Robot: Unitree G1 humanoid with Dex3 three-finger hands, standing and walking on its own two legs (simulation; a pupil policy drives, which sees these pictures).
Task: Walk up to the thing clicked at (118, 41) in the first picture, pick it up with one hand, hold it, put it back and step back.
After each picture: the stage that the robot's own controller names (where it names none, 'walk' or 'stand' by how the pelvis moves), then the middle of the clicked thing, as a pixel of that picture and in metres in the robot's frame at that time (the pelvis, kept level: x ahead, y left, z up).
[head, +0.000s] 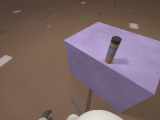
stand; (111, 51) +0.58 -0.15 +0.06
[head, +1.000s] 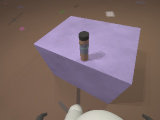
rise first; (84, 48) +0.52 +0.10 +0.08
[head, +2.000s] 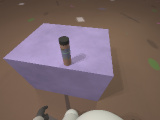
stand; (65, 52) +0.48 +0.22 +0.08
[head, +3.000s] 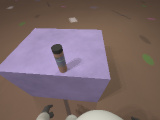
stand; (60, 60) +0.43 +0.24 +0.06
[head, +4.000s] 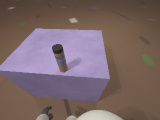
stand; (60, 59) +0.44 +0.24 +0.05
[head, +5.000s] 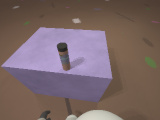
stand; (64, 58) +0.46 +0.22 +0.06
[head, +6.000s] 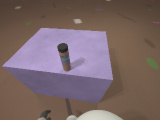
stand; (65, 58) +0.45 +0.22 +0.05
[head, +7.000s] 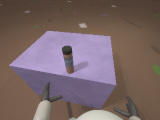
rise first; (68, 61) +0.45 +0.20 +0.06
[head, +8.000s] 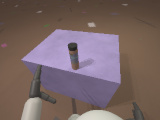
go down; (74, 57) +0.48 +0.19 +0.06
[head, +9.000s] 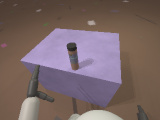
go down; (73, 57) +0.47 +0.19 +0.06
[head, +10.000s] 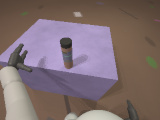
go down; (67, 55) +0.45 +0.17 +0.08
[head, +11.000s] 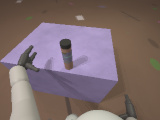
close in; (67, 56) +0.45 +0.17 +0.09
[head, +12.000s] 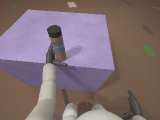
close; (58, 46) +0.48 +0.20 +0.12
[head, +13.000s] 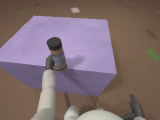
lift; (59, 57) +0.40 +0.20 +0.12
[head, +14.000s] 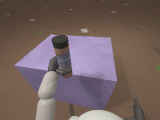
lift; (64, 59) +0.30 +0.16 +0.24
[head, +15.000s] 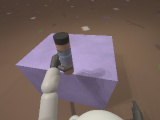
hold; (65, 56) +0.33 +0.16 +0.24
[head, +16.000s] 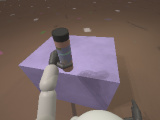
hold; (64, 53) +0.32 +0.16 +0.27
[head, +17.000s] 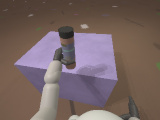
crouch; (68, 51) +0.37 +0.14 +0.24
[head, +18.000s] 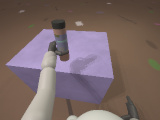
lower; (62, 42) +0.44 +0.19 +0.23
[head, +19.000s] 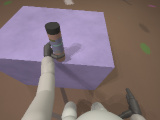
lower; (57, 45) +0.47 +0.19 +0.13
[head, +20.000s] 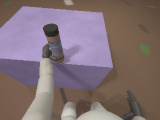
lower; (56, 46) +0.46 +0.20 +0.13
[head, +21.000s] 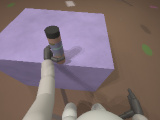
lower; (57, 48) +0.46 +0.19 +0.13
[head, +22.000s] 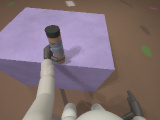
lower; (57, 47) +0.46 +0.20 +0.13
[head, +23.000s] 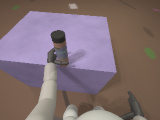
open; (61, 51) +0.44 +0.18 +0.12
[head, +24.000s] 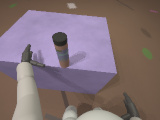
sink last; (62, 53) +0.43 +0.17 +0.12
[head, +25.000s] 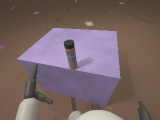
sink last; (71, 56) +0.46 +0.19 +0.11
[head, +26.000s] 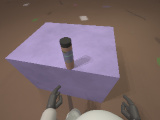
stand; (68, 55) +0.44 +0.18 +0.11
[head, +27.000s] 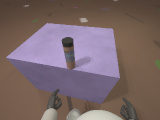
stand; (69, 55) +0.44 +0.17 +0.12
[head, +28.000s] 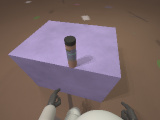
stand; (71, 53) +0.45 +0.17 +0.11
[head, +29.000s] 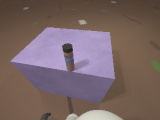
walk; (69, 59) +0.45 +0.19 +0.06
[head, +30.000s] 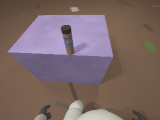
walk; (68, 41) +0.57 +0.21 +0.08
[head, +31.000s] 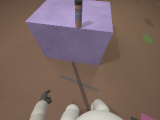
walk; (78, 15) +0.90 +0.18 +0.09
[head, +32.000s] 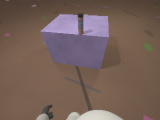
stand; (80, 24) +1.06 +0.17 +0.07
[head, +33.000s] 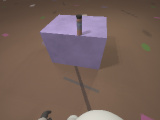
stand; (79, 25) +1.06 +0.19 +0.05
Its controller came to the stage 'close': yes
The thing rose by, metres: 0.20
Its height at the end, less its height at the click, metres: +0.00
